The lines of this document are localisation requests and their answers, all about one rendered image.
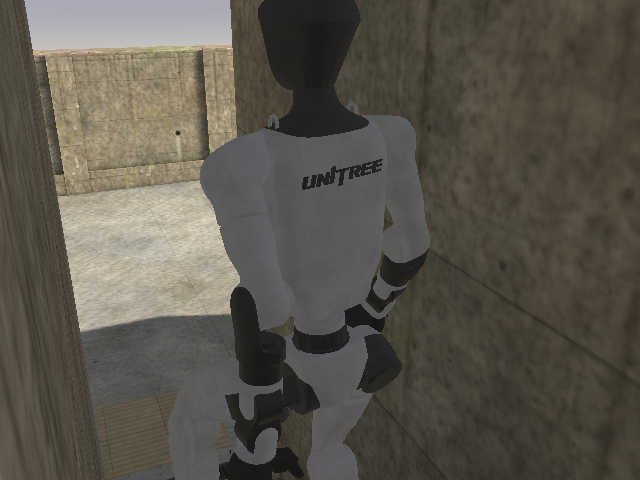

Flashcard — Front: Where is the humanoid robot torso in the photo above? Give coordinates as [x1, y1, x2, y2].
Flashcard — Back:
[257, 102, 387, 415]

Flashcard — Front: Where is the left robot upper arm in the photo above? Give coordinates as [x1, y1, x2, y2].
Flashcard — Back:
[200, 131, 295, 331]

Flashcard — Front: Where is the right robot forearm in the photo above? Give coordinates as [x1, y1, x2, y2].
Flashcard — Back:
[360, 249, 428, 319]

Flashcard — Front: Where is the left robot hand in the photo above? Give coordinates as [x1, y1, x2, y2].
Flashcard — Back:
[226, 447, 304, 480]

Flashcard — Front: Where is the left robot thigh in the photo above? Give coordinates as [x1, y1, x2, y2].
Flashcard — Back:
[172, 357, 303, 452]

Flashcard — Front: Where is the left robot forearm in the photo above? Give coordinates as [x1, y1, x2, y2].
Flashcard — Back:
[230, 287, 286, 465]

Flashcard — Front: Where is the right robot hand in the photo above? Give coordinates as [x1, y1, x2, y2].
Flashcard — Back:
[344, 304, 388, 333]

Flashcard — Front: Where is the right robot upper arm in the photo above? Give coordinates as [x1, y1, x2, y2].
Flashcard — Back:
[362, 115, 430, 263]

